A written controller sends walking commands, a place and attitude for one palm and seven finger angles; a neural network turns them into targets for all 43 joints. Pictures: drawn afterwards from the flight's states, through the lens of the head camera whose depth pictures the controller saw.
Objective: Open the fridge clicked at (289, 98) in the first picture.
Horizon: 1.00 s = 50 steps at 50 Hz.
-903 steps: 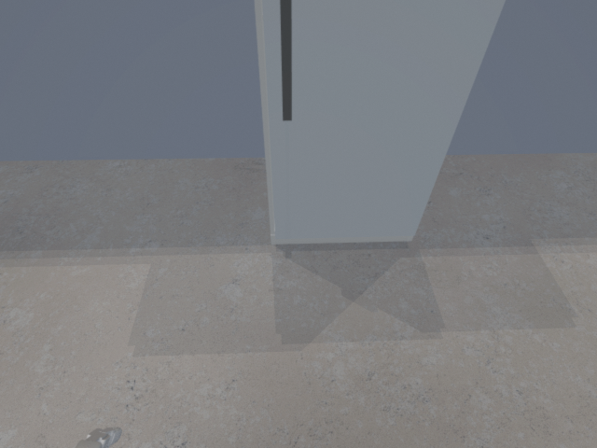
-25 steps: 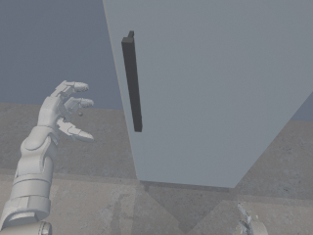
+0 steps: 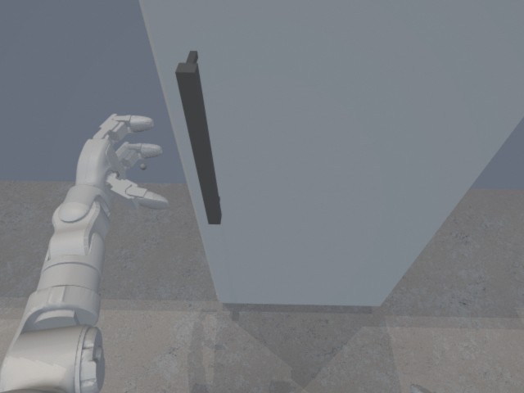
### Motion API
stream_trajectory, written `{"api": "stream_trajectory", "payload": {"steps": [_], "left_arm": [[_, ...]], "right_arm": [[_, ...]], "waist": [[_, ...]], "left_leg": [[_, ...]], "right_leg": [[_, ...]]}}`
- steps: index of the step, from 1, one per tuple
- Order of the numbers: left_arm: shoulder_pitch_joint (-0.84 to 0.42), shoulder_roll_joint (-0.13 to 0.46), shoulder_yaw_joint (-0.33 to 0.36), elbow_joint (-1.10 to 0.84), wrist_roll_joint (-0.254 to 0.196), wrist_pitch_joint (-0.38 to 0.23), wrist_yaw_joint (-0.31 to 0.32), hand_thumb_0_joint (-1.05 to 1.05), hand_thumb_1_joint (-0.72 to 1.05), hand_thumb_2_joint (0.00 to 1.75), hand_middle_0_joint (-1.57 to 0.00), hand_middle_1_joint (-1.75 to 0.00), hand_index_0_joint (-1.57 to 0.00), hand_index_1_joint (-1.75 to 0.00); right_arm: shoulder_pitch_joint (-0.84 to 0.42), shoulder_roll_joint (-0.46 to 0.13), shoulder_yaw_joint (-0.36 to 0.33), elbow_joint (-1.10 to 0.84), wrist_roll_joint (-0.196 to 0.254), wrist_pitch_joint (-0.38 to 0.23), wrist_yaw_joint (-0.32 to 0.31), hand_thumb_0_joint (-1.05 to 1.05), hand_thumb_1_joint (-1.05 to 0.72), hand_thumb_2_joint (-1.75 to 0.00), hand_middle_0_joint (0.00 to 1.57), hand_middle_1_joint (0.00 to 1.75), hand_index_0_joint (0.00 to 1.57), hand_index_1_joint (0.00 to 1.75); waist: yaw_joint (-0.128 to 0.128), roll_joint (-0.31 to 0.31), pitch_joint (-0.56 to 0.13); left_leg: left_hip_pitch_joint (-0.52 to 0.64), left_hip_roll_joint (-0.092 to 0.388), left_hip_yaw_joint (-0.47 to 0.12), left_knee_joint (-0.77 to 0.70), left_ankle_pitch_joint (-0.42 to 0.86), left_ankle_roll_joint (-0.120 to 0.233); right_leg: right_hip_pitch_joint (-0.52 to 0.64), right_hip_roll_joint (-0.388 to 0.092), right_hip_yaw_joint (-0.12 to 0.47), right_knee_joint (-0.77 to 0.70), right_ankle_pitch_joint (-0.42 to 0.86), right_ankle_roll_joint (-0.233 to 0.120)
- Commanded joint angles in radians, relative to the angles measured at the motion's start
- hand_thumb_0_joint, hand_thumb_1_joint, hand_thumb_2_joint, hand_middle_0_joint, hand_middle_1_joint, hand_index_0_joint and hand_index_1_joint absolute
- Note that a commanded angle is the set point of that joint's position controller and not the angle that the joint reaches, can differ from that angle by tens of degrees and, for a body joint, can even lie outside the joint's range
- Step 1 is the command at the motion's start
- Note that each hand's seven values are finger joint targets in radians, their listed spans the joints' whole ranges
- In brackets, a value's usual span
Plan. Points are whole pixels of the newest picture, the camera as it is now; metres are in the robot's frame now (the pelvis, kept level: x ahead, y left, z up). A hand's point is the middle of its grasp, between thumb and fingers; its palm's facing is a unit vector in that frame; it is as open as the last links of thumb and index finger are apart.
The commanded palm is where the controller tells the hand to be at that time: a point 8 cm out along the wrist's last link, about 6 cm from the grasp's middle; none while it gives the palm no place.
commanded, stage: move the hooked fingers beside the handle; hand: left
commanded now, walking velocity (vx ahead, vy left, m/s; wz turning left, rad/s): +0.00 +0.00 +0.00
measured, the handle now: (206, 152) +0.49 +0.10 +0.10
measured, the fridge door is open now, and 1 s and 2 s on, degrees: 0 0 0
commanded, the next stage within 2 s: feel for the door with the fingertips in 1.28 s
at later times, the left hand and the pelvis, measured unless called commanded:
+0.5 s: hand (152, 158) +0.44 +0.18 +0.13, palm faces +0.01 -1.00 +0.00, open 14.0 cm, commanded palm +0.41 +0.23 +0.13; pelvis +0.00 -0.01 +0.00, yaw -1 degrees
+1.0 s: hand (151, 158) +0.44 +0.18 +0.13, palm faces -0.01 -1.00 +0.00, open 14.0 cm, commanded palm +0.41 +0.23 +0.13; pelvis +0.00 +0.00 -0.01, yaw -1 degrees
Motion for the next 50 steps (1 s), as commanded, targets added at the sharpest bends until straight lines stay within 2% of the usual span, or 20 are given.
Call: {"api": "stream_trajectory", "payload": {"steps": [1,2,4,6,10,16,17,20,21,23,29,32,33,37,38,41,42,44,45,50], "left_arm": [[-0.383,0.195,0.034,-0.171,-0.014,-0.052,0.005,0.0,-0.5,0.3,-0.3,-1.2,-0.3,-1.2],[-0.416,0.177,0.017,-0.186,-0.014,-0.063,0.01,0.0,-0.5,0.3,-0.3,-1.2,-0.3,-1.2],[-0.454,0.19,0.028,-0.219,-0.011,-0.087,0.022,0.0,-0.5,0.3,-0.3,-1.2,-0.3,-1.2],[-0.518,0.152,-0.007,-0.223,-0.005,-0.108,0.036,0.0,-0.5,0.3,-0.3,-1.2,-0.3,-1.2],[-0.631,0.195,0.02,-0.112,0.013,-0.129,0.065,0.0,-0.5,0.3,-0.3,-1.2,-0.3,-1.2],[-0.567,0.274,0.081,-0.033,0.038,-0.15,0.059,0.0,-0.5,0.3,-0.3,-1.2,-0.3,-1.2],[-0.546,0.273,0.08,-0.008,0.033,-0.15,0.053,0.0,-0.5,0.3,-0.3,-1.2,-0.3,-1.2],[-0.517,0.286,0.095,-0.002,0.02,-0.146,0.027,0.0,-0.5,0.3,-0.3,-1.2,-0.3,-1.2],[-0.52,0.279,0.089,0.006,0.015,-0.143,0.018,0.0,-0.5,0.3,-0.3,-1.2,-0.3,-1.2],[-0.492,0.306,0.116,0.014,0.008,-0.143,0.004,0.0,-0.5,0.3,-0.3,-1.2,-0.3,-1.2],[-0.556,0.213,0.026,-0.097,-0.006,-0.165,-0.016,0.0,-0.5,0.3,-0.3,-1.2,-0.3,-1.2],[-0.567,0.216,0.027,-0.092,-0.017,-0.158,-0.011,0.0,-0.5,0.3,-0.3,-1.2,-0.3,-1.2],[-0.586,0.251,0.057,-0.083,-0.01,-0.157,-0.006,0.0,-0.5,0.3,-0.3,-1.2,-0.3,-1.2],[-0.636,0.221,0.024,-0.072,0.006,-0.155,0.021,0.0,-0.5,0.3,-0.3,-1.2,-0.3,-1.2],[-0.628,0.251,0.053,-0.076,0.015,-0.159,0.027,0.0,-0.5,0.3,-0.3,-1.2,-0.3,-1.2],[-0.59,0.245,0.063,-0.06,0.016,-0.162,0.041,0.0,-0.5,0.3,-0.3,-1.2,-0.3,-1.2],[-0.583,0.254,0.066,-0.033,0.015,-0.16,0.044,0.0,-0.5,0.3,-0.3,-1.2,-0.3,-1.2],[-0.563,0.246,0.063,-0.012,0.017,-0.149,0.038,0.0,-0.5,0.3,-0.3,-1.2,-0.3,-1.2],[-0.557,0.275,0.088,-0.013,0.019,-0.147,0.038,0.0,-0.5,0.3,-0.3,-1.2,-0.3,-1.2],[-0.532,0.169,0.006,-0.069,0.017,-0.139,0.024,0.0,-0.5,0.3,-0.3,-1.2,-0.3,-1.2]], "right_arm": [[-0.01,-0.143,-0.056,-0.134,0.001,-0.029,-0.003,0.0,-0.9,-0.9,0.2,0.3,0.2,0.3],[-0.005,-0.142,-0.058,-0.134,0.0,-0.026,-0.003,0.0,-0.9,-0.9,0.2,0.3,0.2,0.3],[-0.001,-0.141,-0.063,-0.132,-0.002,-0.024,0.0,0.0,-0.9,-0.9,0.2,0.3,0.2,0.3],[0.002,-0.136,-0.061,-0.123,-0.002,-0.022,0.001,0.0,-0.9,-0.9,0.2,0.3,0.2,0.3],[0.023,-0.142,-0.058,-0.089,-0.008,-0.014,-0.001,0.0,-0.9,-0.9,0.2,0.3,0.2,0.3],[0.028,-0.144,-0.054,-0.105,-0.012,-0.005,0.004,0.0,-0.9,-0.9,0.2,0.3,0.2,0.3],[0.039,-0.147,-0.054,-0.109,-0.013,0.001,0.004,0.0,-0.9,-0.9,0.2,0.3,0.2,0.3],[0.031,-0.148,-0.056,-0.13,-0.007,0.006,0.003,0.0,-0.9,-0.9,0.2,0.3,0.2,0.3],[0.032,-0.148,-0.055,-0.13,-0.005,0.008,0.002,0.0,-0.9,-0.9,0.2,0.3,0.2,0.3],[0.039,-0.155,-0.059,-0.137,-0.003,0.014,0.0,0.0,-0.9,-0.9,0.2,0.3,0.2,0.3],[0.037,-0.144,-0.064,-0.127,0.001,0.013,-0.001,0.0,-0.9,-0.9,0.2,0.3,0.2,0.3],[0.04,-0.148,-0.064,-0.118,0.001,0.014,-0.005,0.0,-0.9,-0.9,0.2,0.3,0.2,0.3],[0.039,-0.152,-0.065,-0.112,0.003,0.013,-0.006,0.0,-0.9,-0.9,0.2,0.3,0.2,0.3],[0.039,-0.148,-0.06,-0.105,-0.004,0.009,-0.004,0.0,-0.9,-0.9,0.2,0.3,0.2,0.3],[0.043,-0.151,-0.063,-0.104,-0.003,0.008,-0.002,0.0,-0.9,-0.9,0.2,0.3,0.2,0.3],[0.039,-0.148,-0.06,-0.112,-0.008,0.001,0.003,0.0,-0.9,-0.9,0.2,0.3,0.2,0.3],[0.046,-0.152,-0.057,-0.11,-0.009,0.006,0.002,0.0,-0.9,-0.9,0.2,0.3,0.2,0.3],[0.042,-0.15,-0.057,-0.121,-0.008,0.008,0.006,0.0,-0.9,-0.9,0.2,0.3,0.2,0.3],[0.041,-0.153,-0.059,-0.122,-0.007,0.009,0.005,0.0,-0.9,-0.9,0.2,0.3,0.2,0.3],[0.035,-0.145,-0.062,-0.144,-0.005,0.011,0.014,0.0,-0.9,-0.9,0.2,0.3,0.2,0.3]], "waist": [[0.01,-0.01,-0.263],[-0.001,-0.043,-0.271],[-0.001,-0.013,-0.304],[-0.018,0.024,-0.311],[-0.042,-0.034,-0.274],[-0.001,0.03,-0.36],[-0.003,-0.033,-0.362],[0.006,-0.029,-0.347],[-0.004,-0.036,-0.322],[0.005,-0.079,-0.322],[-0.025,0.034,-0.327],[-0.031,-0.004,-0.318],[-0.03,0.004,-0.319],[-0.04,0.023,-0.305],[-0.028,0.033,-0.347],[-0.014,0.047,-0.365],[-0.023,-0.019,-0.346],[-0.015,-0.016,-0.344],[-0.008,-0.013,-0.339],[-0.015,0.036,-0.34]], "left_leg": [[0.255,-0.006,-0.067,-0.026,0.289,0.018],[0.259,-0.006,-0.067,-0.018,0.302,0.023],[0.29,-0.004,-0.069,-0.014,0.314,0.02],[0.316,-0.002,-0.075,-0.008,0.305,0.016],[0.261,-0.007,-0.073,-0.002,0.227,0.024],[0.243,-0.013,-0.061,0.007,0.249,0.021],[0.213,-0.015,-0.061,0.009,0.255,0.026],[0.186,-0.017,-0.046,0.006,0.239,0.027],[0.178,-0.017,-0.042,0.006,0.23,0.029],[0.159,-0.017,-0.038,0.006,0.236,0.033],[0.255,-0.013,-0.053,0.015,0.258,0.03],[0.241,-0.012,-0.056,0.015,0.233,0.033],[0.245,-0.01,-0.057,0.012,0.226,0.031],[0.251,-0.01,-0.07,0.015,0.219,0.029],[0.273,-0.007,-0.074,0.015,0.231,0.025],[0.285,-0.005,-0.08,0.015,0.248,0.018],[0.252,-0.005,-0.081,0.016,0.249,0.024],[0.231,-0.007,-0.07,0.014,0.249,0.023],[0.232,-0.005,-0.07,0.015,0.256,0.021],[0.283,0.001,-0.078,0.021,0.29,0.015]], "right_leg": [[-0.045,0.007,0.024,-0.061,0.402,0.006],[-0.038,0.007,0.022,-0.058,0.412,0.006],[-0.05,0.011,0.025,-0.053,0.415,0.007],[-0.09,0.013,0.025,-0.051,0.382,0.006],[-0.112,0.012,0.036,-0.057,0.339,0.015],[-0.049,0.005,0.049,-0.034,0.384,0.009],[-0.015,0.004,0.046,-0.03,0.405,0.011],[-0.008,0.006,0.055,-0.034,0.435,0.016],[-0.016,0.006,0.056,-0.041,0.437,0.018],[0.004,0.007,0.06,-0.038,0.467,0.023],[-0.078,0.018,0.046,-0.044,0.411,0.012],[-0.078,0.016,0.045,-0.05,0.378,0.012],[-0.091,0.018,0.049,-0.052,0.375,0.015],[-0.121,0.015,0.036,-0.044,0.327,0.01],[-0.12,0.018,0.038,-0.038,0.331,0.01],[-0.116,0.019,0.031,-0.028,0.331,0.005],[-0.093,0.018,0.03,-0.03,0.342,0.007],[-0.082,0.02,0.032,-0.024,0.365,0.01],[-0.084,0.018,0.032,-0.023,0.372,0.009],[-0.133,0.025,0.02,-0.019,0.355,0.003]]}}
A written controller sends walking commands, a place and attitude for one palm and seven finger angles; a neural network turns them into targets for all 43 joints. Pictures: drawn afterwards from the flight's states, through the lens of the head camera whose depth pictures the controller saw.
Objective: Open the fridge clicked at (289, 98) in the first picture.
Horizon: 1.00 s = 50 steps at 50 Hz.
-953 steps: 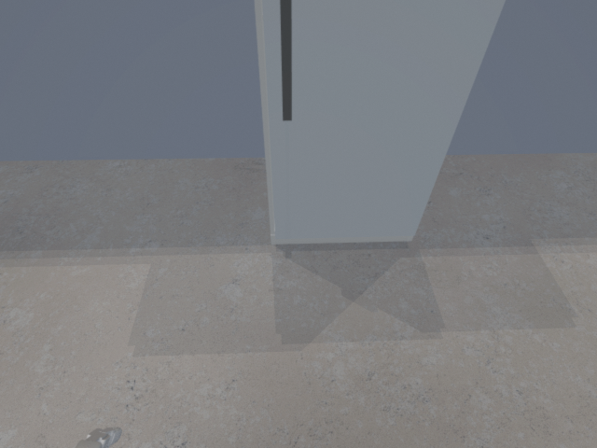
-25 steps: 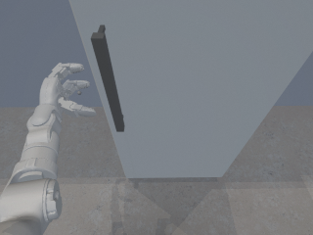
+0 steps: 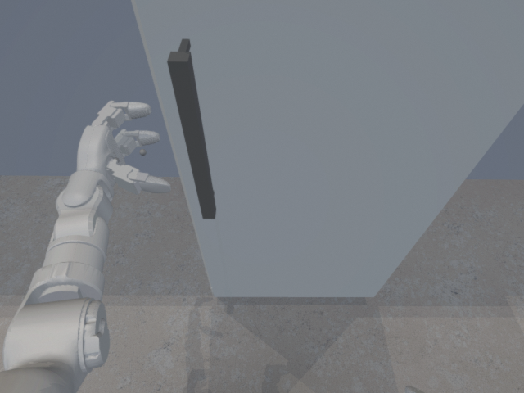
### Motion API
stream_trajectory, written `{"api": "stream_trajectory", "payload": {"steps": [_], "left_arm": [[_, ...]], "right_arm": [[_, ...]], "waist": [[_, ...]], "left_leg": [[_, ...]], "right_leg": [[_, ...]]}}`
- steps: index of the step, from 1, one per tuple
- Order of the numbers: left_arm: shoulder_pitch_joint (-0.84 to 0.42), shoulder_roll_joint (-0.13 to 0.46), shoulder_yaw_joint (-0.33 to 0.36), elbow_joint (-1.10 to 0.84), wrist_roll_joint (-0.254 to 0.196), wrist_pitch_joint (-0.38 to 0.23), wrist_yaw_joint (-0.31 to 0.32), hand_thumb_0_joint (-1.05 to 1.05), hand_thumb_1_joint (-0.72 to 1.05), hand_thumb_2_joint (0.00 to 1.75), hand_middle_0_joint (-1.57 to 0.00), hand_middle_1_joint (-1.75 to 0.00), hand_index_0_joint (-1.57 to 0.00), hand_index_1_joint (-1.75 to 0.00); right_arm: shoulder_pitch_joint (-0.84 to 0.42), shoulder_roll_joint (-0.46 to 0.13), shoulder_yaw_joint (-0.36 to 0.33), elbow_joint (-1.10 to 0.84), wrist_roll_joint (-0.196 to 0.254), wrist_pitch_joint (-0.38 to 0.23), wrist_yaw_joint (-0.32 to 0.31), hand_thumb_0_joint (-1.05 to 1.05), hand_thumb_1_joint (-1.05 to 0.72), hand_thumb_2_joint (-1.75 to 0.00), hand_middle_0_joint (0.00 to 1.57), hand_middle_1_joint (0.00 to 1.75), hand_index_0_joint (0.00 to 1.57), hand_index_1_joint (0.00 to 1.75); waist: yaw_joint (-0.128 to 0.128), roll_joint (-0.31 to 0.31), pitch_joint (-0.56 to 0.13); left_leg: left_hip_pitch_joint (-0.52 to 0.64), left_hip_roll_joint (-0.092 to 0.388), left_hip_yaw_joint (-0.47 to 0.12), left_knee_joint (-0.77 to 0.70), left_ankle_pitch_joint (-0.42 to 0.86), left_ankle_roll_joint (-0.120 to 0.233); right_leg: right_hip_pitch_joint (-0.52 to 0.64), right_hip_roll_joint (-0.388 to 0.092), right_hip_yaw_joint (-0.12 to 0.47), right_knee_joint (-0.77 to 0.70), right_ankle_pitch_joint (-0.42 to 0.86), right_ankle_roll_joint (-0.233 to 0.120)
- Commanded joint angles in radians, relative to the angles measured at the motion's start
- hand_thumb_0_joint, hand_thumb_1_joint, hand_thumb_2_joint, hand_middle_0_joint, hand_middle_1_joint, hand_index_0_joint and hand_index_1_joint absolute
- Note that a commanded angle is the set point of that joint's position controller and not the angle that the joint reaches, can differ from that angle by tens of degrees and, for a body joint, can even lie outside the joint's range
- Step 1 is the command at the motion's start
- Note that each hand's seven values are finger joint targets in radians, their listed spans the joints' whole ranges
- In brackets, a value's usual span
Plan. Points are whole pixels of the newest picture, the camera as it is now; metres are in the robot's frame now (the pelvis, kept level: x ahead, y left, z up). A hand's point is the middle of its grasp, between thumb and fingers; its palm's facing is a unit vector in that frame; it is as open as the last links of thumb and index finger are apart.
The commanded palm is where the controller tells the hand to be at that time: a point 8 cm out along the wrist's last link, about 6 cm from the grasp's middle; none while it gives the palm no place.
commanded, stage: move the hooked fingers beside the handle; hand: left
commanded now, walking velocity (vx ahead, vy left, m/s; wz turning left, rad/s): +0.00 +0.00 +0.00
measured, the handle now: (199, 145) +0.49 +0.11 +0.10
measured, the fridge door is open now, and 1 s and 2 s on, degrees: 0 0 0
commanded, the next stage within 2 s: feel for the door with the fingertips in 0.28 s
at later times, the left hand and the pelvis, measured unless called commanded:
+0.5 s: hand (151, 153) +0.44 +0.17 +0.14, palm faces -0.02 -1.00 +0.01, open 14.0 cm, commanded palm +0.41 +0.21 +0.13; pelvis -0.01 +0.00 +0.00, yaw +1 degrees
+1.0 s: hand (171, 150) +0.45 +0.14 +0.13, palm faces +0.00 -1.00 -0.01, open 13.9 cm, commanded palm +0.42 +0.19 +0.13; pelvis +0.00 -0.01 +0.00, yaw +0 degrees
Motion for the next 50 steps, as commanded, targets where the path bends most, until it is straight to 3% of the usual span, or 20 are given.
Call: {"api": "stream_trajectory", "payload": {"steps": [1,3,6,8,9,13,15,16,17,20,22,25,27,28,32,33,37,39,43,50], "left_arm": [[-0.397,0.152,-0.006,-0.266,-0.023,-0.064,-0.006,0.0,-0.5,0.3,-0.3,-1.2,-0.3,-1.2],[-0.378,0.147,0.001,-0.291,-0.033,-0.064,-0.001,0.0,-0.5,0.3,-0.3,-1.2,-0.3,-1.2],[-0.427,0.123,-0.026,-0.313,-0.033,-0.057,0.013,0.0,-0.5,0.3,-0.3,-1.2,-0.3,-1.2],[-0.449,0.164,0.003,-0.293,-0.018,-0.057,0.032,0.0,-0.5,0.3,-0.3,-1.2,-0.3,-1.2],[-0.47,0.179,0.007,-0.292,-0.013,-0.058,0.04,0.0,-0.5,0.3,-0.3,-1.2,-0.3,-1.2],[-0.486,0.2,0.021,-0.329,0.01,-0.087,0.059,0.0,-0.5,0.3,-0.3,-1.2,-0.3,-1.2],[-0.49,0.198,0.018,-0.31,0.004,-0.089,0.055,0.0,-0.5,0.3,-0.3,-1.2,-0.3,-1.2],[-0.481,0.183,0.004,-0.305,0.002,-0.088,0.049,0.0,-0.5,0.3,-0.3,-1.2,-0.3,-1.2],[-0.443,0.187,0.016,-0.26,-0.002,-0.079,0.047,0.0,-0.5,0.3,-0.3,-1.2,-0.3,-1.2],[-0.429,0.159,-0.008,-0.195,-0.013,-0.044,0.025,0.0,-0.5,0.3,-0.3,-1.2,-0.3,-1.2],[-0.458,0.091,-0.062,-0.177,-0.02,-0.032,0.018,0.0,-0.5,0.3,-0.3,-1.2,-0.3,-1.2],[-0.473,0.137,-0.018,-0.193,-0.021,-0.036,0.03,0.0,-0.5,0.3,-0.3,-1.2,-0.3,-1.2],[-0.482,0.103,-0.04,-0.25,-0.022,-0.06,0.042,0.0,-0.5,0.3,-0.3,-1.2,-0.3,-1.2],[-0.464,0.132,-0.009,-0.255,-0.017,-0.067,0.05,0.0,-0.5,0.3,-0.3,-1.2,-0.3,-1.2],[-0.535,0.073,-0.074,-0.325,-0.002,-0.101,0.079,0.0,-0.5,0.3,-0.3,-1.2,-0.3,-1.2],[-0.496,0.104,-0.032,-0.301,0.004,-0.098,0.09,0.0,-0.5,0.3,-0.3,-1.2,-0.3,-1.2],[-0.463,0.106,-0.025,-0.287,0.008,-0.084,0.115,0.0,-0.5,0.3,-0.3,-1.2,-0.3,-1.2],[-0.449,0.154,0.013,-0.282,0.016,-0.074,0.121,0.0,-0.5,0.3,-0.3,-1.2,-0.3,-1.2],[-0.473,0.165,0.01,-0.237,0.028,-0.063,0.116,0.0,-0.5,0.3,-0.3,-1.2,-0.3,-1.2],[-0.531,0.092,-0.045,-0.227,-0.001,-0.08,0.074,0.0,-0.5,0.3,-0.3,-1.2,-0.3,-1.2]], "right_arm": [[0.027,-0.155,-0.066,-0.109,-0.001,-0.04,-0.004,0.0,-0.9,-0.9,0.2,0.3,0.2,0.3],[0.023,-0.158,-0.069,-0.114,0.001,-0.038,-0.005,0.0,-0.9,-0.9,0.2,0.3,0.2,0.3],[0.018,-0.153,-0.066,-0.103,0.002,-0.04,-0.008,0.0,-0.9,-0.9,0.2,0.3,0.2,0.3],[0.024,-0.158,-0.065,-0.093,-0.001,-0.039,-0.011,0.0,-0.9,-0.9,0.2,0.3,0.2,0.3],[0.023,-0.156,-0.062,-0.09,-0.002,-0.039,-0.012,0.0,-0.9,-0.9,0.2,0.3,0.2,0.3],[0.018,-0.151,-0.06,-0.089,-0.007,-0.047,-0.011,0.0,-0.9,-0.9,0.2,0.3,0.2,0.3],[0.02,-0.152,-0.06,-0.082,-0.008,-0.051,-0.012,0.0,-0.9,-0.9,0.2,0.3,0.2,0.3],[0.016,-0.151,-0.059,-0.085,-0.007,-0.053,-0.011,0.0,-0.9,-0.9,0.2,0.3,0.2,0.3],[0.027,-0.155,-0.06,-0.086,-0.007,-0.049,-0.012,0.0,-0.9,-0.9,0.2,0.3,0.2,0.3],[0.021,-0.157,-0.058,-0.09,0.001,-0.046,-0.014,0.0,-0.9,-0.9,0.2,0.3,0.2,0.3],[0.025,-0.153,-0.058,-0.092,0.0,-0.046,-0.012,0.0,-0.9,-0.9,0.2,0.3,0.2,0.3],[0.029,-0.157,-0.06,-0.089,-0.002,-0.049,-0.009,0.0,-0.9,-0.9,0.2,0.3,0.2,0.3],[0.03,-0.152,-0.064,-0.096,-0.006,-0.052,-0.006,0.0,-0.9,-0.9,0.2,0.3,0.2,0.3],[0.026,-0.153,-0.065,-0.096,-0.005,-0.054,-0.004,0.0,-0.9,-0.9,0.2,0.3,0.2,0.3],[0.032,-0.142,-0.067,-0.083,-0.01,-0.06,0.004,0.0,-0.9,-0.9,0.2,0.3,0.2,0.3],[0.027,-0.145,-0.069,-0.082,-0.009,-0.061,0.006,0.0,-0.9,-0.9,0.2,0.3,0.2,0.3],[0.028,-0.142,-0.066,-0.081,-0.012,-0.056,0.007,0.0,-0.9,-0.9,0.2,0.3,0.2,0.3],[0.024,-0.143,-0.065,-0.084,-0.012,-0.053,0.006,0.0,-0.9,-0.9,0.2,0.3,0.2,0.3],[0.025,-0.141,-0.058,-0.089,-0.009,-0.042,0.002,0.0,-0.9,-0.9,0.2,0.3,0.2,0.3],[0.038,-0.14,-0.064,-0.08,-0.008,-0.043,0.001,0.0,-0.9,-0.9,0.2,0.3,0.2,0.3]], "waist": [[0.002,0.023,-0.322],[0.003,-0.015,-0.332],[-0.011,0.0,-0.298],[-0.012,-0.021,-0.279],[-0.013,-0.005,-0.26],[0.003,0.073,-0.352],[-0.004,0.051,-0.352],[-0.001,0.075,-0.348],[-0.004,0.002,-0.338],[-0.006,-0.011,-0.274],[-0.021,-0.034,-0.245],[-0.008,-0.002,-0.265],[-0.009,-0.018,-0.316],[0.001,-0.001,-0.332],[-0.021,0.009,-0.347],[-0.003,0.023,-0.343],[0.001,-0.025,-0.331],[0.011,-0.015,-0.331],[0.001,-0.035,-0.287],[-0.02,-0.01,-0.321]], "left_leg": [[0.369,-0.004,-0.087,-0.032,0.312,0.01],[0.374,-0.004,-0.084,-0.032,0.33,0.014],[0.367,-0.004,-0.089,-0.04,0.28,0.012],[0.347,-0.005,-0.089,-0.042,0.259,0.016],[0.33,-0.006,-0.093,-0.049,0.235,0.014],[0.401,-0.005,-0.102,-0.042,0.275,0.006],[0.396,-0.005,-0.102,-0.043,0.263,0.005],[0.395,-0.006,-0.102,-0.044,0.264,0.003],[0.368,-0.005,-0.099,-0.042,0.269,0.009],[0.312,-0.01,-0.082,-0.052,0.222,0.012],[0.297,-0.012,-0.083,-0.05,0.205,0.015],[0.308,-0.015,-0.085,-0.047,0.197,0.014],[0.33,-0.016,-0.086,-0.037,0.24,0.015],[0.34,-0.014,-0.081,-0.036,0.239,0.014],[0.368,-0.011,-0.093,-0.026,0.261,0.012],[0.366,-0.012,-0.086,-0.027,0.248,0.01],[0.323,-0.018,-0.078,-0.031,0.255,0.015],[0.306,-0.021,-0.065,-0.034,0.254,0.016],[0.26,-0.025,-0.054,-0.04,0.222,0.021],[0.318,-0.025,-0.063,-0.026,0.254,0.018]], "right_leg": [[-0.058,0.022,0.012,-0.07,0.365,0.0],[-0.044,0.026,0.012,-0.071,0.386,0.003],[-0.072,0.024,0.008,-0.079,0.337,0.005],[-0.075,0.024,0.012,-0.082,0.321,0.006],[-0.075,0.022,0.01,-0.083,0.297,0.005],[-0.069,0.021,0.015,-0.069,0.302,-0.003],[-0.061,0.022,0.013,-0.073,0.301,-0.002],[-0.061,0.022,0.013,-0.072,0.302,-0.004],[-0.036,0.021,0.011,-0.076,0.316,-0.002],[-0.047,0.02,0.015,-0.089,0.314,0.004],[-0.056,0.018,0.007,-0.094,0.296,0.004],[-0.069,0.019,0.017,-0.093,0.285,0.003],[-0.044,0.019,0.013,-0.08,0.317,0.002],[-0.05,0.022,0.019,-0.08,0.321,0.004],[-0.061,0.024,0.011,-0.068,0.322,0.003],[-0.07,0.028,0.016,-0.071,0.317,0.004],[-0.016,0.023,0.017,-0.072,0.355,0.006],[0.003,0.022,0.027,-0.073,0.384,0.011],[0.013,0.019,0.037,-0.083,0.389,0.015],[-0.021,0.023,0.03,-0.082,0.407,0.012]]}}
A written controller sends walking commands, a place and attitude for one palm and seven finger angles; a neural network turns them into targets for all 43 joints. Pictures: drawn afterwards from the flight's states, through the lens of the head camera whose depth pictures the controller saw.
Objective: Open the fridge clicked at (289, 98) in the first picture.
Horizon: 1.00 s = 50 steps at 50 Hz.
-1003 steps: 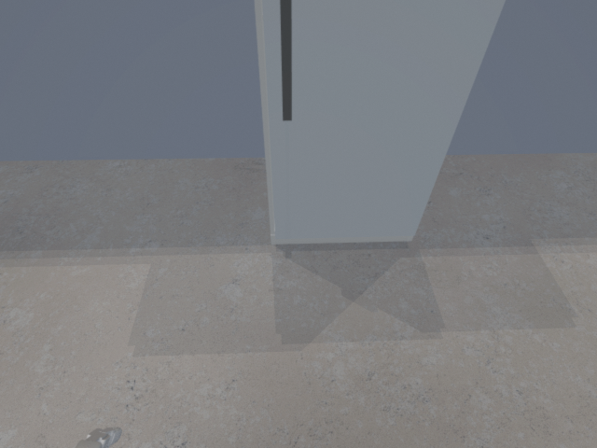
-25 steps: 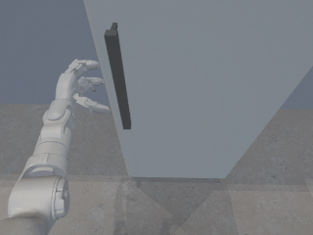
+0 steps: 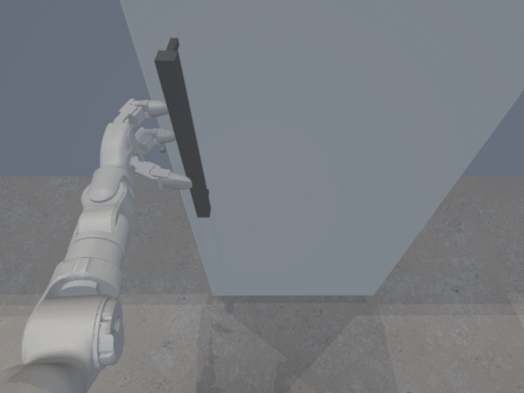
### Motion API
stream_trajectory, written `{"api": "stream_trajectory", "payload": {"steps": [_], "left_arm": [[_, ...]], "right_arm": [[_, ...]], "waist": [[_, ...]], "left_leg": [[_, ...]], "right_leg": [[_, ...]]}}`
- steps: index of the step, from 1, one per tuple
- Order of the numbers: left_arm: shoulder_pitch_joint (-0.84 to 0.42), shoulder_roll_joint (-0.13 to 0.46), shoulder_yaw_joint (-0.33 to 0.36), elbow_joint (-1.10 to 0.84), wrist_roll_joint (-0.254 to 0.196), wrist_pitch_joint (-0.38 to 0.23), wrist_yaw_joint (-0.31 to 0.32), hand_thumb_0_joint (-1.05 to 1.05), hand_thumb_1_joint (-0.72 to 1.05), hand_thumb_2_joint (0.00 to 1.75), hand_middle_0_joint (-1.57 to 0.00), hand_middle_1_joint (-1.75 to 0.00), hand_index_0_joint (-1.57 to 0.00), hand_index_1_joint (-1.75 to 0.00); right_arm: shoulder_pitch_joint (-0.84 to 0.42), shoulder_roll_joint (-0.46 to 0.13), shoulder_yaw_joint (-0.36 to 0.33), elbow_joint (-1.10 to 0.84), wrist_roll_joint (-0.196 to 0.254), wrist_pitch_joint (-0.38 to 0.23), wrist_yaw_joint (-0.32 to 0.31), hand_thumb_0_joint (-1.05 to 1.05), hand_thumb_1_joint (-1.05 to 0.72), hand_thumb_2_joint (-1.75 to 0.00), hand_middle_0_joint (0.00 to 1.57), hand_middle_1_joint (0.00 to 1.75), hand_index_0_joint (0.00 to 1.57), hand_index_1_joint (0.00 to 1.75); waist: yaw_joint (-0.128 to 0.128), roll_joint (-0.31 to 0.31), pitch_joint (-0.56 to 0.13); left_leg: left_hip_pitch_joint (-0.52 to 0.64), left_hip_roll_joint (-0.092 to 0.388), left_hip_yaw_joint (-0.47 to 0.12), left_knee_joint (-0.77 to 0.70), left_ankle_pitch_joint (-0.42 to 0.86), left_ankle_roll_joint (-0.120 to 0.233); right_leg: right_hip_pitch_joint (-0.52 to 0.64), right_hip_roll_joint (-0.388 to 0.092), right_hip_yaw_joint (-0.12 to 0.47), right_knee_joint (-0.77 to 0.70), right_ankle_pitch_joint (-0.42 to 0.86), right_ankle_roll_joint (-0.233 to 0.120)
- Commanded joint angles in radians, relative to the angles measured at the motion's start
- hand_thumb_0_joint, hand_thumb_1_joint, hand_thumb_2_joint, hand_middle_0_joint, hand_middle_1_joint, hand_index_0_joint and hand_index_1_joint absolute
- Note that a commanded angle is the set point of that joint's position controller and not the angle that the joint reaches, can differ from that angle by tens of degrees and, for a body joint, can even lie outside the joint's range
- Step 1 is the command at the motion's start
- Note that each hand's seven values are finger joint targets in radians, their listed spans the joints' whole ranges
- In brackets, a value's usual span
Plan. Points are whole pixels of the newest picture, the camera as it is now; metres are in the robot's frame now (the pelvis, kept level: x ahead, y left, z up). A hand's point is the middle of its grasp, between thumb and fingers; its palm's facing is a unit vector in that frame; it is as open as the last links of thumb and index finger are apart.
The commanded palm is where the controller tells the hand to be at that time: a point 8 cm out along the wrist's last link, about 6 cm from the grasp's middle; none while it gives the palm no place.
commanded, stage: feel for the door with the fingertips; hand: left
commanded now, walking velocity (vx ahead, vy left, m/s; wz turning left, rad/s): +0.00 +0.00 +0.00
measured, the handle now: (191, 144) +0.50 +0.12 +0.10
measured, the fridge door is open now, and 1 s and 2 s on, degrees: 0 0 0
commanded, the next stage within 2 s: slide the fingers in behind the handle in 0.12 s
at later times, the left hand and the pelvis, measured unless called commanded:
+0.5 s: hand (162, 148) +0.45 +0.15 +0.13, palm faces -0.02 -1.00 +0.02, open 13.7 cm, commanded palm +0.42 +0.20 +0.14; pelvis -0.01 +0.00 +0.00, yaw +0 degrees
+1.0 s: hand (174, 154) +0.44 +0.13 +0.13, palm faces -0.05 -1.00 +0.01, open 14.0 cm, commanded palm +0.41 +0.18 +0.14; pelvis +0.00 +0.01 +0.00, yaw +0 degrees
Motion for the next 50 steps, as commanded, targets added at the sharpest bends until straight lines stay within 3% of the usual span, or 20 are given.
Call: {"api": "stream_trajectory", "payload": {"steps": [1,5,8,11,12,15,18,24,27,28,29,33,36,38,41,42,43,44,47,50], "left_arm": [[-0.504,0.163,0.013,-0.205,-0.026,-0.084,-0.014,0.0,-0.5,0.3,-0.3,-1.2,-0.3,-1.2],[-0.558,0.165,0.002,-0.155,-0.013,-0.089,-0.005,0.0,-0.5,0.3,-0.3,-1.2,-0.3,-1.2],[-0.601,0.206,0.03,-0.146,-0.003,-0.102,0.004,0.0,-0.5,0.3,-0.3,-1.2,-0.3,-1.2],[-0.632,0.163,-0.012,-0.119,-0.001,-0.102,-0.003,0.0,-0.5,0.3,-0.3,-1.2,-0.3,-1.2],[-0.636,0.193,0.015,-0.1,-0.002,-0.104,0.0,0.0,-0.5,0.3,-0.3,-1.2,-0.3,-1.2],[-0.592,0.205,0.028,-0.095,-0.003,-0.107,-0.009,0.0,-0.5,0.3,-0.3,-1.2,-0.3,-1.2],[-0.583,0.184,0.013,-0.109,-0.01,-0.115,-0.019,0.0,-0.5,0.3,-0.3,-1.2,-0.3,-1.2],[-0.507,0.236,0.061,-0.113,-0.019,-0.113,-0.025,0.0,-0.5,0.3,-0.3,-1.2,-0.3,-1.2],[-0.491,0.185,0.03,-0.202,-0.022,-0.127,-0.018,0.0,-0.5,0.3,-0.3,-1.2,-0.3,-1.2],[-0.461,0.184,0.03,-0.237,-0.017,-0.131,-0.015,0.0,-0.5,0.3,-0.3,-1.2,-0.3,-1.2],[-0.44,0.14,0.002,-0.251,-0.025,-0.125,-0.015,0.0,-0.5,0.3,-0.3,-1.2,-0.3,-1.2],[-0.442,0.154,0.011,-0.23,-0.025,-0.096,0.002,0.0,-0.5,0.3,-0.3,-1.2,-0.3,-1.2],[-0.501,0.132,-0.011,-0.275,-0.015,-0.086,0.019,0.0,-0.5,0.3,-0.3,-1.2,-0.3,-1.2],[-0.494,0.155,0.015,-0.284,-0.007,-0.093,0.035,0.0,-0.5,0.3,-0.3,-1.2,-0.3,-1.2],[-0.495,0.106,-0.022,-0.328,-0.005,-0.11,0.042,0.0,-0.5,0.3,-0.3,-1.2,-0.3,-1.2],[-0.466,0.097,-0.025,-0.332,-0.008,-0.113,0.045,0.0,-0.5,0.3,-0.3,-1.2,-0.3,-1.2],[-0.426,0.094,-0.025,-0.314,-0.002,-0.106,0.045,0.0,-0.5,0.3,-0.3,-1.2,-0.3,-1.2],[-0.439,0.041,-0.071,-0.31,-0.007,-0.096,0.044,0.0,-0.5,0.3,-0.3,-1.2,-0.3,-1.2],[-0.42,0.039,-0.061,-0.219,-0.009,-0.055,0.05,0.0,-0.5,0.3,-0.3,-1.2,-0.3,-1.2],[-0.472,0.036,-0.061,-0.254,-0.002,-0.039,0.07,0.0,-0.5,0.3,-0.3,-1.2,-0.3,-1.2]], "right_arm": [[0.033,-0.146,-0.057,-0.091,0.0,-0.041,-0.01,0.0,-0.9,-0.9,0.2,0.3,0.2,0.3],[0.042,-0.148,-0.056,-0.075,-0.002,-0.038,-0.011,0.0,-0.9,-0.9,0.2,0.3,0.2,0.3],[0.053,-0.153,-0.058,-0.065,-0.004,-0.038,-0.01,0.0,-0.9,-0.9,0.2,0.3,0.2,0.3],[0.056,-0.149,-0.056,-0.061,-0.005,-0.04,-0.008,0.0,-0.9,-0.9,0.2,0.3,0.2,0.3],[0.066,-0.154,-0.057,-0.055,-0.008,-0.039,-0.011,0.0,-0.9,-0.9,0.2,0.3,0.2,0.3],[0.061,-0.155,-0.057,-0.066,-0.006,-0.038,-0.007,0.0,-0.9,-0.9,0.2,0.3,0.2,0.3],[0.055,-0.153,-0.055,-0.074,-0.005,-0.039,-0.005,0.0,-0.9,-0.9,0.2,0.3,0.2,0.3],[0.047,-0.156,-0.054,-0.093,-0.002,-0.037,-0.009,0.0,-0.9,-0.9,0.2,0.3,0.2,0.3],[0.042,-0.148,-0.056,-0.112,-0.005,-0.042,-0.004,0.0,-0.9,-0.9,0.2,0.3,0.2,0.3],[0.03,-0.149,-0.059,-0.115,-0.002,-0.045,-0.002,0.0,-0.9,-0.9,0.2,0.3,0.2,0.3],[0.028,-0.144,-0.058,-0.117,-0.003,-0.048,0.0,0.0,-0.9,-0.9,0.2,0.3,0.2,0.3],[0.026,-0.15,-0.058,-0.107,0.0,-0.045,-0.002,0.0,-0.9,-0.9,0.2,0.3,0.2,0.3],[0.019,-0.144,-0.059,-0.106,-0.001,-0.049,-0.002,0.0,-0.9,-0.9,0.2,0.3,0.2,0.3],[0.018,-0.144,-0.059,-0.102,-0.003,-0.052,-0.004,0.0,-0.9,-0.9,0.2,0.3,0.2,0.3],[0.014,-0.137,-0.059,-0.097,-0.007,-0.063,0.003,0.0,-0.9,-0.9,0.2,0.3,0.2,0.3],[0.02,-0.139,-0.061,-0.1,-0.011,-0.063,0.004,0.0,-0.9,-0.9,0.2,0.3,0.2,0.3],[0.012,-0.139,-0.061,-0.101,-0.007,-0.063,0.007,0.0,-0.9,-0.9,0.2,0.3,0.2,0.3],[0.009,-0.135,-0.059,-0.101,-0.007,-0.063,0.011,0.0,-0.9,-0.9,0.2,0.3,0.2,0.3],[0.02,-0.142,-0.061,-0.097,-0.007,-0.054,0.01,0.0,-0.9,-0.9,0.2,0.3,0.2,0.3],[0.008,-0.138,-0.059,-0.105,-0.006,-0.051,0.01,0.0,-0.9,-0.9,0.2,0.3,0.2,0.3]], "waist": [[-0.021,-0.035,-0.319],[-0.036,-0.032,-0.294],[-0.037,-0.04,-0.322],[-0.05,-0.018,-0.318],[-0.053,-0.043,-0.318],[-0.03,-0.021,-0.35],[-0.029,-0.012,-0.35],[-0.007,-0.039,-0.322],[0.003,-0.015,-0.364],[0.012,0.024,-0.385],[0.005,0.019,-0.384],[-0.009,-0.06,-0.292],[-0.015,-0.013,-0.305],[-0.007,-0.007,-0.331],[-0.003,0.049,-0.366],[-0.001,0.017,-0.389],[0.008,0.034,-0.384],[-0.009,0.018,-0.357],[-0.014,-0.072,-0.279],[-0.01,-0.044,-0.291]], "left_leg": [[0.299,-0.034,-0.051,-0.022,0.23,0.036],[0.28,-0.037,-0.051,-0.019,0.2,0.04],[0.274,-0.038,-0.053,-0.014,0.2,0.043],[0.274,-0.04,-0.058,-0.01,0.187,0.041],[0.261,-0.039,-0.059,-0.004,0.186,0.045],[0.266,-0.041,-0.059,-0.009,0.189,0.04],[0.273,-0.04,-0.056,-0.007,0.198,0.041],[0.229,-0.039,-0.05,-0.018,0.164,0.042],[0.276,-0.039,-0.055,-0.016,0.206,0.04],[0.313,-0.034,-0.055,-0.013,0.226,0.034],[0.326,-0.033,-0.057,-0.012,0.237,0.034],[0.273,-0.029,-0.055,-0.025,0.189,0.039],[0.3,-0.03,-0.061,-0.031,0.181,0.035],[0.323,-0.027,-0.065,-0.024,0.2,0.033],[0.374,-0.024,-0.078,-0.019,0.244,0.023],[0.382,-0.024,-0.082,-0.012,0.277,0.025],[0.387,-0.02,-0.079,-0.013,0.285,0.02],[0.38,-0.02,-0.081,-0.015,0.278,0.021],[0.307,-0.024,-0.081,-0.026,0.223,0.027],[0.312,-0.027,-0.074,-0.028,0.21,0.026]], "right_leg": [[-0.029,0.011,0.042,-0.091,0.393,0.031],[-0.059,0.006,0.047,-0.094,0.366,0.035],[-0.051,0.005,0.053,-0.089,0.368,0.038],[-0.074,0.006,0.049,-0.088,0.346,0.036],[-0.066,0.003,0.05,-0.088,0.344,0.038],[-0.052,0.005,0.05,-0.081,0.35,0.034],[-0.056,0.007,0.048,-0.078,0.357,0.033],[-0.029,0.008,0.049,-0.082,0.333,0.033],[-0.019,0.012,0.035,-0.071,0.351,0.026],[-0.039,0.016,0.036,-0.065,0.358,0.023],[-0.045,0.018,0.031,-0.066,0.362,0.024],[-0.057,0.02,0.032,-0.086,0.335,0.031],[-0.071,0.017,0.028,-0.085,0.31,0.028],[-0.075,0.018,0.027,-0.08,0.309,0.026],[-0.085,0.02,0.018,-0.065,0.317,0.017],[-0.066,0.021,0.013,-0.059,0.338,0.016],[-0.081,0.023,0.014,-0.055,0.344,0.017],[-0.092,0.024,0.008,-0.059,0.342,0.019],[-0.086,0.021,0.005,-0.076,0.311,0.023],[-0.092,0.017,0.012,-0.077,0.31,0.024]]}}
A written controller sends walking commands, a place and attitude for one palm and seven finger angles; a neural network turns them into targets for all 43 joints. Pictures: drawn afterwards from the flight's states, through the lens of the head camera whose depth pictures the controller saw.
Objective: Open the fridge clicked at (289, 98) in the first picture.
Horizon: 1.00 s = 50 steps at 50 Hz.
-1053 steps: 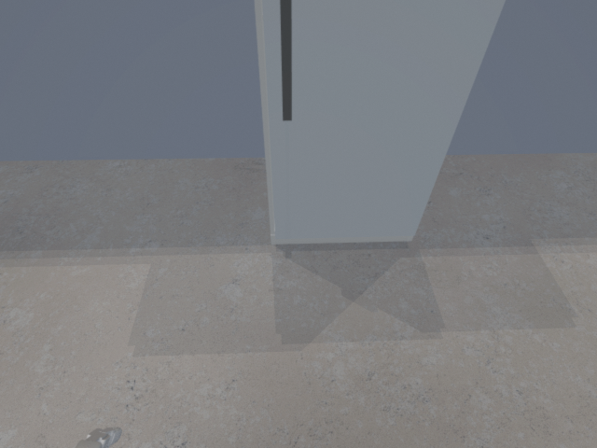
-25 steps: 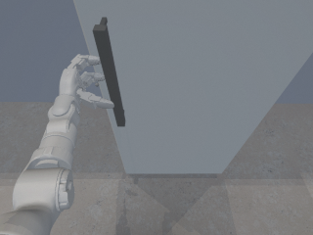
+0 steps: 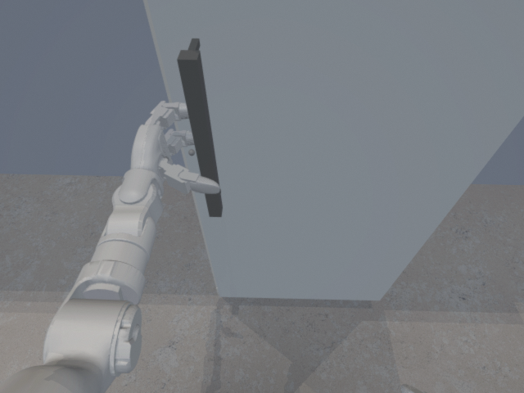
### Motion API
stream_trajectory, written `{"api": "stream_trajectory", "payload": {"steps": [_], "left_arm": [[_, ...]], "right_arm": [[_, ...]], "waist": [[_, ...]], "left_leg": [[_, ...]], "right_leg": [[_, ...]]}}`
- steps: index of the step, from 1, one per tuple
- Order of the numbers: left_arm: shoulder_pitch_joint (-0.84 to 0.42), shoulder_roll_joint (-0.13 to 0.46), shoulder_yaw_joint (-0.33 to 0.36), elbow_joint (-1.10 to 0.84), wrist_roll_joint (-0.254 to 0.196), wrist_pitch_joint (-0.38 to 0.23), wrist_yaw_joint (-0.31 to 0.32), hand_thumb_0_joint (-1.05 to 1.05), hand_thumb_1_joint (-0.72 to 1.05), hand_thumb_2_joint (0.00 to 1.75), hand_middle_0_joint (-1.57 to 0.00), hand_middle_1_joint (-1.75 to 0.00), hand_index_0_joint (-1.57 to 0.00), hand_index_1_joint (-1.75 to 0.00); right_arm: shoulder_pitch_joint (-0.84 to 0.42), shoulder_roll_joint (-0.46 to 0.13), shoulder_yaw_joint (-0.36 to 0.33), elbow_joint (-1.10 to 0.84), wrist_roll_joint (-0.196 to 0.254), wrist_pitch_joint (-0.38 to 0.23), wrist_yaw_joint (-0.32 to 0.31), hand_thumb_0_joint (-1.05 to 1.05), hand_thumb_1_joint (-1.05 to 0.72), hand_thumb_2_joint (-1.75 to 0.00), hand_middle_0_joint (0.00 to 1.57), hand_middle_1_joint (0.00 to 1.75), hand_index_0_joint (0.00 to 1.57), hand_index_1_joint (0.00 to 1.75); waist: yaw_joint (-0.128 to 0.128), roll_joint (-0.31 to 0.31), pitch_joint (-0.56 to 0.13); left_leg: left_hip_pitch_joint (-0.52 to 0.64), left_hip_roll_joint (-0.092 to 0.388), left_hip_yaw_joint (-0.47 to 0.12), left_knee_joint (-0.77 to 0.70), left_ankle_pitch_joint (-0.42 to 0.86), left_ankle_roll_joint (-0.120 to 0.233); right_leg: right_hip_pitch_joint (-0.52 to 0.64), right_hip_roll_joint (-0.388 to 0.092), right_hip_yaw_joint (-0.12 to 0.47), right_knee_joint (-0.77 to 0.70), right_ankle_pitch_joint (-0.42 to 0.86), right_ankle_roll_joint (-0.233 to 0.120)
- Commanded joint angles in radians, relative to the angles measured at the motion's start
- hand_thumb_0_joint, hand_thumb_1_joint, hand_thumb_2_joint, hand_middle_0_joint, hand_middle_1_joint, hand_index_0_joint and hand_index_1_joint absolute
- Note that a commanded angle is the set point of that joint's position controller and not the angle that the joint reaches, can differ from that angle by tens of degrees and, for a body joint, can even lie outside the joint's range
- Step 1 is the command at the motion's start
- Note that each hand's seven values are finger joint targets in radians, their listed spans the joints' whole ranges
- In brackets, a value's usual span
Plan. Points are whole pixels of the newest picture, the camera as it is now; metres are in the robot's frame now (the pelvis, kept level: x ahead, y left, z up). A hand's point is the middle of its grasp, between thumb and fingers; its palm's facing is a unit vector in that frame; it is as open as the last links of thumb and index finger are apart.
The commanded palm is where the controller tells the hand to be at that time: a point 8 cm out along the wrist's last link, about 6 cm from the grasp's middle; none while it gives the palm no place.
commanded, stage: slide the fingers in behind the handle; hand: left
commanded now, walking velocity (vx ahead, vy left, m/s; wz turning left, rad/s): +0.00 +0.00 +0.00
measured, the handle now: (207, 144) +0.50 +0.10 +0.11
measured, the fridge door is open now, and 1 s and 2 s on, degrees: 0 0 0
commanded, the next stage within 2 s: grip the handle and tug to test in 1.04 s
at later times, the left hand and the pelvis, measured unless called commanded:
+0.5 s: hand (210, 151) +0.44 +0.08 +0.14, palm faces -0.05 -1.00 +0.00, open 14.0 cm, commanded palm +0.42 +0.14 +0.14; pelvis +0.00 -0.01 +0.00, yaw +0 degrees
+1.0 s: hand (213, 155) +0.44 +0.08 +0.14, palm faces -0.03 -1.00 -0.01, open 14.1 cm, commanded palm +0.41 +0.13 +0.14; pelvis +0.00 -0.02 +0.00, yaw +1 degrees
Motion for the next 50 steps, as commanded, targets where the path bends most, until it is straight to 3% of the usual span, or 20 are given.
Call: {"api": "stream_trajectory", "payload": {"steps": [1,2,6,7,11,12,17,20,21,27,28,30,34,37,40,43,44,47,50], "left_arm": [[-0.497,0.127,0.022,-0.234,-0.002,-0.047,0.029,0.0,-0.5,0.3,-0.3,-1.2,-0.3,-1.2],[-0.493,0.152,0.042,-0.248,0.002,-0.06,0.041,0.0,-0.5,0.3,-0.3,-1.2,-0.3,-1.2],[-0.489,0.154,0.05,-0.29,0.012,-0.099,0.061,0.0,-0.5,0.3,-0.3,-1.2,-0.3,-1.2],[-0.465,0.166,0.059,-0.269,0.016,-0.103,0.066,0.0,-0.5,0.3,-0.3,-1.2,-0.3,-1.2],[-0.488,0.125,0.009,-0.24,0.033,-0.088,0.057,0.0,-0.5,0.3,-0.3,-1.2,-0.3,-1.2],[-0.48,0.133,0.015,-0.216,0.032,-0.08,0.059,0.0,-0.5,0.3,-0.3,-1.2,-0.3,-1.2],[-0.477,0.14,0.04,-0.242,-0.001,-0.067,0.051,0.0,-0.5,0.3,-0.3,-1.2,-0.3,-1.2],[-0.445,0.088,0.0,-0.294,0.002,-0.083,0.051,0.0,-0.5,0.3,-0.3,-1.2,-0.3,-1.2],[-0.451,0.078,-0.01,-0.293,0.004,-0.087,0.053,0.0,-0.5,0.3,-0.3,-1.2,-0.3,-1.2],[-0.4,0.118,0.025,-0.284,0.011,-0.068,0.07,0.0,-0.5,0.3,-0.3,-1.2,-0.3,-1.2],[-0.403,0.112,0.017,-0.299,0.017,-0.067,0.071,0.0,-0.5,0.3,-0.3,-1.2,-0.3,-1.2],[-0.421,0.128,0.03,-0.311,0.016,-0.066,0.078,0.0,-0.5,0.3,-0.3,-1.2,-0.3,-1.2],[-0.405,0.085,-0.009,-0.32,0.02,-0.073,0.073,0.0,-0.5,0.3,-0.3,-1.2,-0.3,-1.2],[-0.406,0.088,-0.006,-0.31,0.01,-0.074,0.068,0.0,-0.5,0.3,-0.3,-1.2,-0.3,-1.2],[-0.384,0.093,0.002,-0.307,0.005,-0.069,0.06,0.0,-0.5,0.3,-0.3,-1.2,-0.3,-1.2],[-0.408,0.072,-0.021,-0.293,0.008,-0.068,0.062,0.0,-0.5,0.3,-0.3,-1.2,-0.3,-1.2],[-0.443,0.098,-0.004,-0.311,0.01,-0.075,0.065,0.0,-0.5,0.3,-0.3,-1.2,-0.3,-1.2],[-0.426,0.063,-0.032,-0.294,0.011,-0.077,0.066,0.0,-0.5,0.3,-0.3,-1.2,-0.3,-1.2],[-0.444,0.046,-0.047,-0.291,0.015,-0.078,0.065,0.0,-0.5,0.3,-0.3,-1.2,-0.3,-1.2]], "right_arm": [[0.027,-0.143,-0.056,-0.11,-0.004,-0.039,-0.008,0.0,-0.9,-0.9,0.2,0.3,0.2,0.3],[0.032,-0.144,-0.056,-0.11,-0.007,-0.038,-0.009,0.0,-0.9,-0.9,0.2,0.3,0.2,0.3],[0.029,-0.136,-0.053,-0.107,-0.013,-0.046,-0.003,0.0,-0.9,-0.9,0.2,0.3,0.2,0.3],[0.037,-0.139,-0.056,-0.104,-0.016,-0.042,-0.004,0.0,-0.9,-0.9,0.2,0.3,0.2,0.3],[0.027,-0.135,-0.055,-0.102,-0.009,-0.039,-0.002,0.0,-0.9,-0.9,0.2,0.3,0.2,0.3],[0.036,-0.138,-0.056,-0.1,-0.01,-0.034,-0.005,0.0,-0.9,-0.9,0.2,0.3,0.2,0.3],[0.036,-0.136,-0.057,-0.104,-0.01,-0.032,-0.011,0.0,-0.9,-0.9,0.2,0.3,0.2,0.3],[0.025,-0.128,-0.057,-0.109,-0.009,-0.039,-0.003,0.0,-0.9,-0.9,0.2,0.3,0.2,0.3],[0.031,-0.128,-0.06,-0.104,-0.01,-0.041,-0.001,0.0,-0.9,-0.9,0.2,0.3,0.2,0.3],[0.029,-0.134,-0.061,-0.11,-0.012,-0.028,-0.001,0.0,-0.9,-0.9,0.2,0.3,0.2,0.3],[0.017,-0.129,-0.06,-0.114,-0.009,-0.028,0.001,0.0,-0.9,-0.9,0.2,0.3,0.2,0.3],[0.014,-0.127,-0.056,-0.114,-0.01,-0.026,-0.001,0.0,-0.9,-0.9,0.2,0.3,0.2,0.3],[0.008,-0.122,-0.056,-0.119,-0.01,-0.026,0.0,0.0,-0.9,-0.9,0.2,0.3,0.2,0.3],[0.014,-0.126,-0.058,-0.115,-0.01,-0.022,-0.004,0.0,-0.9,-0.9,0.2,0.3,0.2,0.3],[-0.003,-0.125,-0.055,-0.118,-0.007,-0.023,-0.003,0.0,-0.9,-0.9,0.2,0.3,0.2,0.3],[-0.003,-0.124,-0.053,-0.115,-0.006,-0.023,-0.003,0.0,-0.9,-0.9,0.2,0.3,0.2,0.3],[0.0,-0.126,-0.056,-0.109,-0.008,-0.022,-0.005,0.0,-0.9,-0.9,0.2,0.3,0.2,0.3],[0.006,-0.124,-0.056,-0.11,-0.011,-0.021,-0.004,0.0,-0.9,-0.9,0.2,0.3,0.2,0.3],[0.0,-0.122,-0.056,-0.106,-0.008,-0.025,-0.001,0.0,-0.9,-0.9,0.2,0.3,0.2,0.3]], "waist": [[-0.024,-0.026,-0.302],[-0.019,-0.031,-0.314],[-0.013,-0.017,-0.354],[-0.015,-0.056,-0.355],[-0.024,0.002,-0.308],[-0.029,-0.04,-0.303],[-0.016,-0.061,-0.342],[-0.013,-0.011,-0.357],[-0.021,-0.035,-0.343],[-0.011,-0.095,-0.305],[-0.004,-0.058,-0.305],[-0.005,-0.065,-0.303],[-0.01,-0.04,-0.306],[-0.015,-0.08,-0.309],[-0.006,-0.072,-0.302],[-0.017,-0.082,-0.28],[-0.019,-0.067,-0.299],[-0.022,-0.074,-0.299],[-0.021,-0.036,-0.303]], "left_leg": [[0.347,-0.012,-0.073,-0.056,0.23,0.008],[0.349,-0.011,-0.078,-0.052,0.248,0.009],[0.37,-0.012,-0.072,-0.042,0.285,0.006],[0.355,-0.014,-0.071,-0.039,0.284,0.01],[0.338,-0.016,-0.064,-0.047,0.227,0.007],[0.328,-0.016,-0.067,-0.047,0.231,0.011],[0.315,-0.023,-0.054,-0.052,0.248,0.015],[0.357,-0.021,-0.052,-0.045,0.288,0.012],[0.354,-0.02,-0.053,-0.045,0.279,0.014],[0.288,-0.032,-0.036,-0.056,0.245,0.025],[0.295,-0.032,-0.032,-0.059,0.24,0.022],[0.293,-0.033,-0.033,-0.063,0.229,0.022],[0.31,-0.035,-0.032,-0.057,0.246,0.023],[0.31,-0.034,-0.037,-0.061,0.244,0.024],[0.306,-0.036,-0.032,-0.064,0.236,0.023],[0.302,-0.036,-0.035,-0.065,0.223,0.025],[0.314,-0.036,-0.037,-0.063,0.231,0.025],[0.319,-0.036,-0.04,-0.061,0.243,0.025],[0.34,-0.034,-0.044,-0.059,0.241,0.02]], "right_leg": [[-0.078,0.031,0.014,-0.092,0.318,0.005],[-0.061,0.03,0.014,-0.088,0.324,0.003],[-0.046,0.034,0.02,-0.075,0.367,0.003],[-0.026,0.033,0.02,-0.077,0.373,0.005],[-0.067,0.032,0.024,-0.087,0.336,0.005],[-0.048,0.03,0.021,-0.091,0.338,0.005],[0.014,0.028,0.028,-0.097,0.396,0.008],[-0.01,0.032,0.026,-0.089,0.425,0.007],[-0.02,0.034,0.025,-0.092,0.417,0.01],[0.038,0.024,0.037,-0.106,0.443,0.018],[0.029,0.024,0.04,-0.106,0.439,0.017],[0.036,0.022,0.043,-0.111,0.433,0.017],[0.031,0.022,0.044,-0.109,0.454,0.016],[0.046,0.021,0.039,-0.113,0.448,0.017],[0.046,0.02,0.046,-0.117,0.459,0.018],[0.027,0.02,0.044,-0.121,0.442,0.021],[0.03,0.018,0.047,-0.118,0.447,0.019],[0.031,0.018,0.04,-0.116,0.446,0.018],[-0.001,0.021,0.038,-0.112,0.431,0.014]]}}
